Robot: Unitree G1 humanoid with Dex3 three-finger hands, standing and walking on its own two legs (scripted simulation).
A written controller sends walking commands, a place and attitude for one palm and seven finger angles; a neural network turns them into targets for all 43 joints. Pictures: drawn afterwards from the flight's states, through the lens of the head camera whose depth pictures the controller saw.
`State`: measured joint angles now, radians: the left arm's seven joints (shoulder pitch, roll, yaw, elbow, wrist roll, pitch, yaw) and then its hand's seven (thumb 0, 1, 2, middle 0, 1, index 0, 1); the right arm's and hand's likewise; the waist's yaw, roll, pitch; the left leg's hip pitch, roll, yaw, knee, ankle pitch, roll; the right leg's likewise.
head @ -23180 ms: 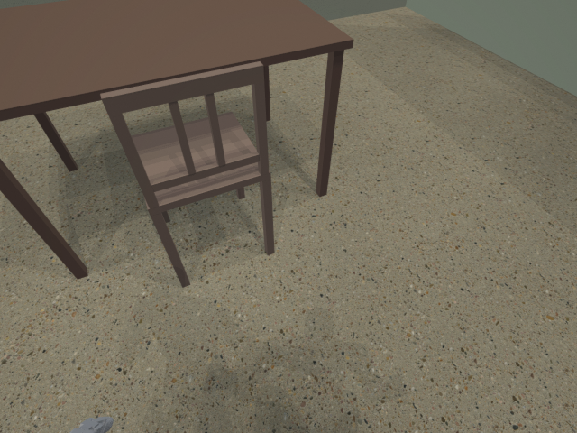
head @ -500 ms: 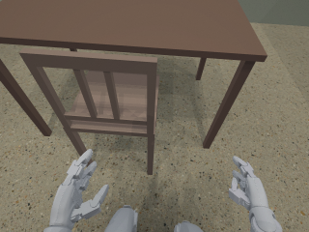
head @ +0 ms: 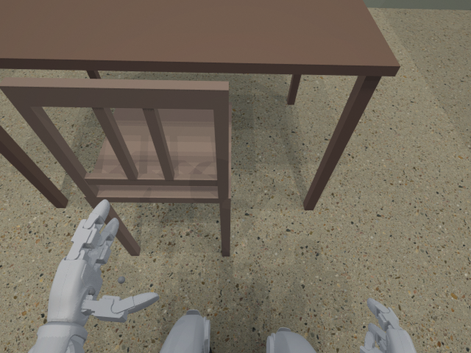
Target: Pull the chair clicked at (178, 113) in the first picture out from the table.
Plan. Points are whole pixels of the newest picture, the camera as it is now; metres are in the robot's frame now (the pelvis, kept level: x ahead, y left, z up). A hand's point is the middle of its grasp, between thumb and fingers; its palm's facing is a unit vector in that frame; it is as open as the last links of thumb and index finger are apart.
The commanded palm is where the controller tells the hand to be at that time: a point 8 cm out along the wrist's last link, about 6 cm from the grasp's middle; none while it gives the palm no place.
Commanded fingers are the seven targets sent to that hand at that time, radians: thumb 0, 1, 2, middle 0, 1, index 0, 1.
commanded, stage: raise the hand toward the chair's back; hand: left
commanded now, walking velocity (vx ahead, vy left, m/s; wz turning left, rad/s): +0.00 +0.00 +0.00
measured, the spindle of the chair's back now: (118, 145) +0.52 +0.28 -0.01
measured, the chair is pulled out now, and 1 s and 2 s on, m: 0.00 0.00 0.00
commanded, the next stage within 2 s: aim the fingers beside a spindle in 1.10 s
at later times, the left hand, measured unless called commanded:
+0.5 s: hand (96, 265) +0.24 +0.22 +0.06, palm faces +0.04 -1.00 -0.05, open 16.9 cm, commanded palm +0.22 +0.27 +0.06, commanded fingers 0.00 -0.50 0.30 -0.06 -0.08 -0.06 -0.08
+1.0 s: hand (96, 257) +0.25 +0.22 +0.06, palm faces +0.03 -1.00 -0.05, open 16.9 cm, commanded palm +0.23 +0.28 +0.06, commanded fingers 0.00 -0.50 0.30 -0.06 -0.08 -0.06 -0.08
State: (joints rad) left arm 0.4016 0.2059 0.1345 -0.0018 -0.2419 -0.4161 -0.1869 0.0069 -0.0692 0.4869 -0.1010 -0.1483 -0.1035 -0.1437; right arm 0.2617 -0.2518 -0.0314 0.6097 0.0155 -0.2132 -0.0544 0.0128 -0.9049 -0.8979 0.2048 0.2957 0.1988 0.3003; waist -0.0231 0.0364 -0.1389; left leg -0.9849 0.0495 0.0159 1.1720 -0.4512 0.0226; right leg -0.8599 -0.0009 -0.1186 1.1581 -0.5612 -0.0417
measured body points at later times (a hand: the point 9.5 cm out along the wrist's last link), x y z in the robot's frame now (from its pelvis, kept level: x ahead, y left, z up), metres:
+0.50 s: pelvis +0.01 +0.01 +0.01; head +0.07 +0.03 +0.46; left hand +0.23 +0.27 +0.06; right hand +0.21 -0.20 -0.07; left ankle +0.06 +0.11 -0.64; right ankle +0.01 -0.10 -0.64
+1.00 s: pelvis +0.01 +0.01 +0.01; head +0.07 +0.03 +0.46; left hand +0.24 +0.27 +0.06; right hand +0.18 -0.23 -0.06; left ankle +0.06 +0.11 -0.64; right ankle +0.01 -0.10 -0.64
